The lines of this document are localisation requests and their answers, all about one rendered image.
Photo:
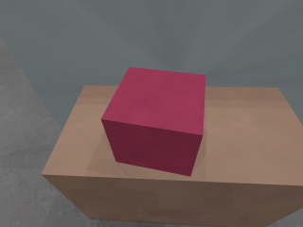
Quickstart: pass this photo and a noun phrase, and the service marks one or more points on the pedestal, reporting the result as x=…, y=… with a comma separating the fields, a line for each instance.
x=248, y=171

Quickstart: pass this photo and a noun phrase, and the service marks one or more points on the carton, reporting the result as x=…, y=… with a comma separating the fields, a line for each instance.
x=156, y=119

